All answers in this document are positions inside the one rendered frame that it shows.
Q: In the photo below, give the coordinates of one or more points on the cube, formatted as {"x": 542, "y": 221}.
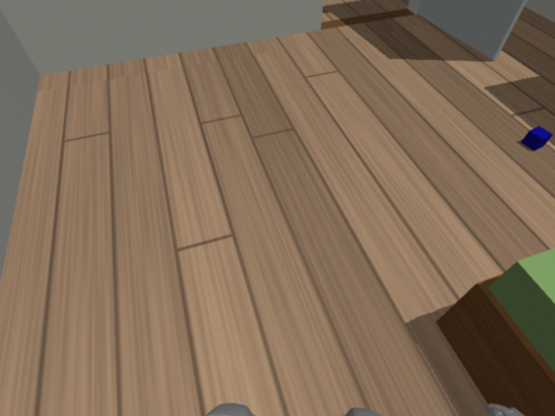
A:
{"x": 536, "y": 138}

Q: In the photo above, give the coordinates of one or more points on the bed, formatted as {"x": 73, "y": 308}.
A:
{"x": 503, "y": 332}

